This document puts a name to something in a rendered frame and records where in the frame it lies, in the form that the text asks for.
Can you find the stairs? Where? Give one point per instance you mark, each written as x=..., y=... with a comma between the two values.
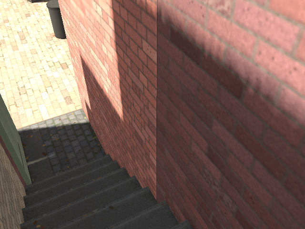
x=160, y=217

